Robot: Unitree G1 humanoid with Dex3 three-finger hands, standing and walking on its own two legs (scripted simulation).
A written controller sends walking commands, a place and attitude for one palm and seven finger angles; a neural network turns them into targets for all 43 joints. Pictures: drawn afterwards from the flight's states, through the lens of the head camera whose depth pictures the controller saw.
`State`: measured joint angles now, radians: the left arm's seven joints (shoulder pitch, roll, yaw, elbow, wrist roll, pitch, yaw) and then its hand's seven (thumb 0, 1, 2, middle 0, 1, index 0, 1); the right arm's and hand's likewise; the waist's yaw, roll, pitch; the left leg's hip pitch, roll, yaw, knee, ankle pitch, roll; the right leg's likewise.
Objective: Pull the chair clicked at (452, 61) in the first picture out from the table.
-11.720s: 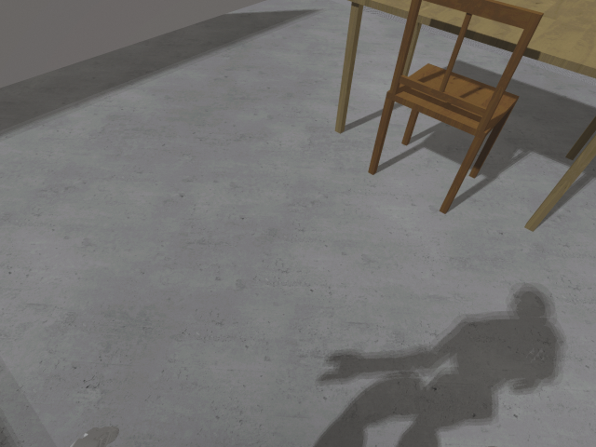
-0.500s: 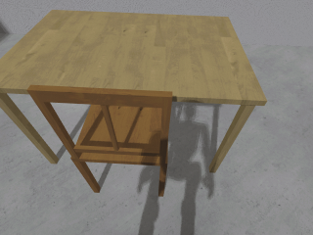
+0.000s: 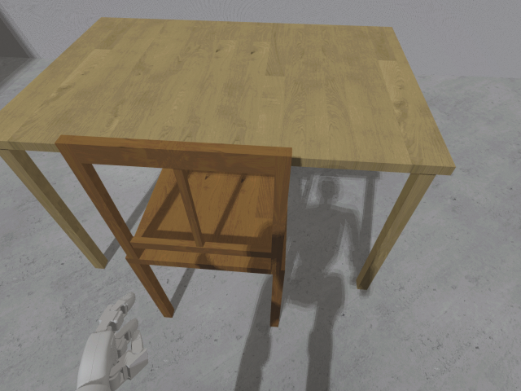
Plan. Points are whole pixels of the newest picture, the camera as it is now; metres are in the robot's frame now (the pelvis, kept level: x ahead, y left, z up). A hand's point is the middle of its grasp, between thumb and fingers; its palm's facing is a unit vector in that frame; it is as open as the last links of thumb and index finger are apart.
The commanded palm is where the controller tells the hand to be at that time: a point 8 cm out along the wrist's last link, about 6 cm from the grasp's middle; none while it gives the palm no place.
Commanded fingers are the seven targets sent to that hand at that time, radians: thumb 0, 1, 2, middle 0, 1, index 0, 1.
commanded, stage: raise the hand toward the chair's back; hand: left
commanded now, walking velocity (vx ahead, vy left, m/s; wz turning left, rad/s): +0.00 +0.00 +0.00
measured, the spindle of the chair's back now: (190, 210) +0.49 +0.18 -0.08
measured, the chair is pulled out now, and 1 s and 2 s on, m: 0.00 0.00 0.00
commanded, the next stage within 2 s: aim the fingers beside a spindle in 1.94 s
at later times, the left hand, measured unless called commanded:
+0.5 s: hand (150, 377) +0.16 +0.17 -0.05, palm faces -0.12 -0.99 -0.03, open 11.3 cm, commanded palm +0.14 +0.24 -0.05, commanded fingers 0.00 0.11 0.56 -0.12 -0.18 -0.12 -0.18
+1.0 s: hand (131, 358) +0.18 +0.21 -0.04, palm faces -0.06 -1.00 -0.03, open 15.5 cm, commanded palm +0.16 +0.26 -0.03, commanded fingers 0.00 -0.48 0.31 -0.06 -0.08 -0.06 -0.08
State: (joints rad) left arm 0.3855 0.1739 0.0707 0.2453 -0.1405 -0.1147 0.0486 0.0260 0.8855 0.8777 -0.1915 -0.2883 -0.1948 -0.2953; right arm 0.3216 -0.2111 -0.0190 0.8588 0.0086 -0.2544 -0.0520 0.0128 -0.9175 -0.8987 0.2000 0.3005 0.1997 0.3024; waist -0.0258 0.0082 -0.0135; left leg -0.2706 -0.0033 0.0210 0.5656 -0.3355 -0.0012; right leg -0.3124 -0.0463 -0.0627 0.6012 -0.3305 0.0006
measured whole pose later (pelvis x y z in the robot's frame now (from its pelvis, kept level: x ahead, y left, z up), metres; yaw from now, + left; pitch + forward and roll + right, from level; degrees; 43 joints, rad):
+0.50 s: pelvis -0.06 -0.01 -0.10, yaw +0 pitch +15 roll -2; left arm 0.31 0.25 0.17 0.04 -0.29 -0.40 -0.40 0.02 0.32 0.65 -0.14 -0.21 -0.14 -0.21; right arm 0.17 -0.20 0.02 0.55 0.03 -0.23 -0.05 0.01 -0.90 -0.90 0.20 0.30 0.20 0.30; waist 0.02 0.02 -0.12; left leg -0.98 0.04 -0.06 1.28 -0.56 -0.03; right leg -0.97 -0.02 -0.12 1.22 -0.51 -0.04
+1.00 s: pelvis -0.04 +0.02 -0.08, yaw +0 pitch +16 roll -3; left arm 0.36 0.25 0.19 0.00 -0.27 -0.39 -0.32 0.00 -0.26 0.40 -0.08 -0.11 -0.09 -0.12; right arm 0.22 -0.25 -0.01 0.52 0.02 -0.23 -0.05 0.01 -0.90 -0.90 0.20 0.30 0.20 0.30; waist -0.02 0.00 -0.14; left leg -0.92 0.02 -0.02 1.19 -0.55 0.02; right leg -0.91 -0.04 -0.08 1.12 -0.49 0.01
